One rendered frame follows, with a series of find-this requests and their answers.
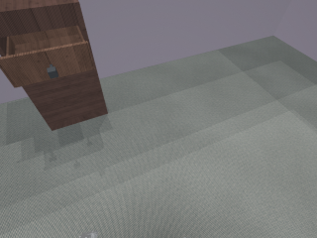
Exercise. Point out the cabinet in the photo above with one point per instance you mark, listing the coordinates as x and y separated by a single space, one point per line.
65 100

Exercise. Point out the handle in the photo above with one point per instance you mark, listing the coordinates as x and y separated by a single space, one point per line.
52 72

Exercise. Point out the drawer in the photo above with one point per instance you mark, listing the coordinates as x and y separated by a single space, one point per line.
29 55

